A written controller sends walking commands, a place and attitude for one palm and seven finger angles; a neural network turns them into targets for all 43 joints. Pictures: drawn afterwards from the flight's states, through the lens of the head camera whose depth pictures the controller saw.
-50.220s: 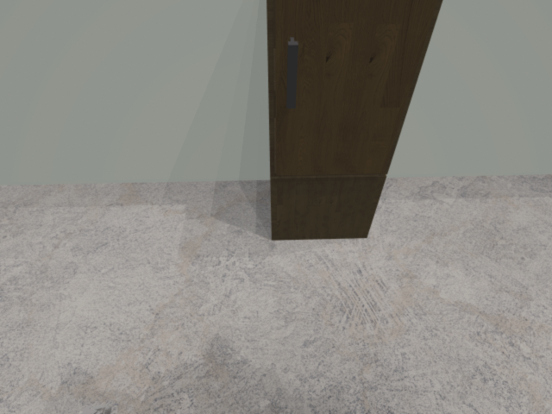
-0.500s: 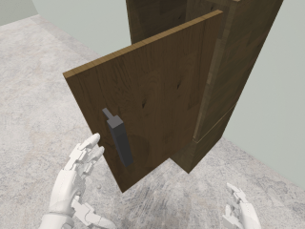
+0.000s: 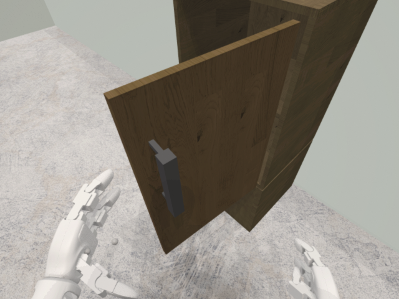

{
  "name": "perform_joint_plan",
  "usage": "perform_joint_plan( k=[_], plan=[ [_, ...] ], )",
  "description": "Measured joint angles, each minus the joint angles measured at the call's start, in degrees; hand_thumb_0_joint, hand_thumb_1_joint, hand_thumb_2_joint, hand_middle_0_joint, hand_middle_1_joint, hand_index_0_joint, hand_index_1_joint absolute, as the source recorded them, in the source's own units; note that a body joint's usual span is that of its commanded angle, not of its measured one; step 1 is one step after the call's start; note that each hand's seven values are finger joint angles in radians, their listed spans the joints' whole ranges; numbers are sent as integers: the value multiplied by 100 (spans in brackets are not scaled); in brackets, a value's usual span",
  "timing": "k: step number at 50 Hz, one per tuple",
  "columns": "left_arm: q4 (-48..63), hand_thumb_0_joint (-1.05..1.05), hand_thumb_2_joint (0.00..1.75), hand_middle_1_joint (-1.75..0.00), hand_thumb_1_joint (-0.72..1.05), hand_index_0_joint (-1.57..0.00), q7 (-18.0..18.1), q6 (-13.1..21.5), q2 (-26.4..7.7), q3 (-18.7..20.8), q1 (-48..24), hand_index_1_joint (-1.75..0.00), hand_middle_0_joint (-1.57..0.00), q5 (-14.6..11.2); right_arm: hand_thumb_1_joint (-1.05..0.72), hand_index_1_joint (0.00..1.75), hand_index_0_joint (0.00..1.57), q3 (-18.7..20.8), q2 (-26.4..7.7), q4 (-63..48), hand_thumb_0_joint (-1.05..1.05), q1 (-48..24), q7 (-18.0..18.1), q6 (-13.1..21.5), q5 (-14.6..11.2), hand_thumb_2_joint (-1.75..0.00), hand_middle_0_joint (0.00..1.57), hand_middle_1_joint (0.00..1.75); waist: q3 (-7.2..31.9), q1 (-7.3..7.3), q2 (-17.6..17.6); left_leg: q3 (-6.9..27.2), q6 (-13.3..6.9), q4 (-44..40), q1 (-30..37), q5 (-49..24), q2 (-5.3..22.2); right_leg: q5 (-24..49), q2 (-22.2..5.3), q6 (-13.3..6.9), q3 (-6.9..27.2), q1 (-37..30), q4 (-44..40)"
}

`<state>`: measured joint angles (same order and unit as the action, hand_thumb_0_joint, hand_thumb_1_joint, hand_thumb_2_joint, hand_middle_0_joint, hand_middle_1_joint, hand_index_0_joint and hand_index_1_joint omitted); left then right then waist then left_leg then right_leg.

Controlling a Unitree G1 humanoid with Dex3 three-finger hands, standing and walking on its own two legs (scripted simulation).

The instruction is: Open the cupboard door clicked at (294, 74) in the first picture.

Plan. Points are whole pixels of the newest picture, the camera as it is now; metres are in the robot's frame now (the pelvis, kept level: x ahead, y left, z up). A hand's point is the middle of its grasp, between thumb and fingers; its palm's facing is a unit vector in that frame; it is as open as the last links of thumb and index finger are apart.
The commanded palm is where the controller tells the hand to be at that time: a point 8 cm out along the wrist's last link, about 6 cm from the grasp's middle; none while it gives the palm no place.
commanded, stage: draw the hand back to the body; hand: left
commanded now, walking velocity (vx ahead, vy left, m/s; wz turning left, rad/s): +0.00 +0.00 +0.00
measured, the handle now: (166, 179) +0.32 +0.10 +0.10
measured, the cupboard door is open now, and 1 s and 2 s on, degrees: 83 83 83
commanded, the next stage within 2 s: step back with the hand held close in 1.36 s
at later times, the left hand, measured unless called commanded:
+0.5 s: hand (59, 230) +0.18 +0.22 +0.15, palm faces +0.27 -0.91 -0.33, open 14.8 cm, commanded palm +0.14 +0.27 +0.17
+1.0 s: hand (16, 191) +0.21 +0.27 +0.20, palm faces +0.44 -0.80 -0.40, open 8.9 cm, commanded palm +0.16 +0.31 +0.21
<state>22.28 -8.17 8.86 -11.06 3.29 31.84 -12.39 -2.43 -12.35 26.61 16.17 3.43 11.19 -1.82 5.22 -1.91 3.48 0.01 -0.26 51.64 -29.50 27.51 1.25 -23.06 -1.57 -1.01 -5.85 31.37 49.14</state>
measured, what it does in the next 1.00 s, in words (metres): stands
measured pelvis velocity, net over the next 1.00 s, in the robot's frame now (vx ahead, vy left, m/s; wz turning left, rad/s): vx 0.02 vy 0.01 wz -0.03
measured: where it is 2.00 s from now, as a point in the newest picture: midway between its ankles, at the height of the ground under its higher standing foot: outside the picture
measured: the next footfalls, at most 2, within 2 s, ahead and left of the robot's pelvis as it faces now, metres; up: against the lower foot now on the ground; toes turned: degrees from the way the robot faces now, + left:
none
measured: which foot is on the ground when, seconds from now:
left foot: down 0.00-1.00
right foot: down 0.00-1.00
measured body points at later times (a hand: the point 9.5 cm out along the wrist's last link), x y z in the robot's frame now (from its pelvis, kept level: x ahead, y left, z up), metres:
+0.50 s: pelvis +0.01 +0.01 +0.03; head -0.01 +0.00 +0.48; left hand +0.16 +0.27 +0.17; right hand +0.19 -0.20 -0.04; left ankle -0.01 +0.11 -0.70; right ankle +0.02 -0.11 -0.70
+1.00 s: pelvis +0.02 +0.01 +0.05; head +0.00 +0.00 +0.50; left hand +0.18 +0.31 +0.22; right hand +0.21 -0.21 -0.04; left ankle -0.01 +0.11 -0.70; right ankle +0.02 -0.11 -0.70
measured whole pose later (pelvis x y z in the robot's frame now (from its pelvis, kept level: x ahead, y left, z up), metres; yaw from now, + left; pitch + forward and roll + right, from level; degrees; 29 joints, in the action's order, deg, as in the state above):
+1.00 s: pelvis +0.02 +0.01 +0.05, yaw -2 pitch -5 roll -1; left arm 23.0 6.5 4.5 -19.1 18.8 26.4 -2.6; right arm -1.4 -12.8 36.3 11.1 4.1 7.6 0.6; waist -2.2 -4.7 3.8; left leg -2.7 -1.3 24.7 -3.1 16.9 0.4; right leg -12.1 -0.9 0.4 -3.4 5.9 22.8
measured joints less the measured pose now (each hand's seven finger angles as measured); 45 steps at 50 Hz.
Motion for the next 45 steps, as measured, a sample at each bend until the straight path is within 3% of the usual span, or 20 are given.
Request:
perform_joint_plan(
  k=[15,19,24,32,45],
  plan=[
    [262,-1,31,-30,-47,-15,-351,-474,-244,534,2,-30,-15,-315,-91,29,20,-79,-133,252,1,-78,70,224,-66,-90,21,30,-76,-123,43,26,-71,-406,541,-156,-37,213,-9,83,-30,-624,-535],
    [459,-1,35,-31,-39,-15,535,-597,-496,479,67,-30,-15,463,-91,29,20,-48,-67,331,1,-139,167,131,65,-90,21,30,-196,-178,18,-48,-86,-756,934,-282,-28,355,19,103,39,-981,-868],
    [444,-1,41,-31,-26,-16,1199,-624,-524,523,148,-30,-16,881,-91,29,20,-46,-18,446,1,-194,197,-21,140,-90,21,30,-393,-173,7,-110,-101,-1300,1442,-515,-44,597,32,118,92,-1471,-1405],
    [271,0,52,-31,1,-17,1459,-550,-602,735,-20,-30,-17,1047,-90,30,20,-41,-21,747,1,-268,180,-121,215,-90,21,30,-614,-215,-8,-189,-132,-2008,2066,-808,-104,866,7,155,164,-2042,-2035],
    [175,1,71,-31,45,-19,1466,-432,-748,1316,-377,-30,-19,1016,-91,30,20,59,-27,926,1,-451,70,-286,245,-90,21,30,-713,-249,14,-268,-118,-2604,2560,-1026,-109,1056,33,155,237,-2466,-2537]
  ],
)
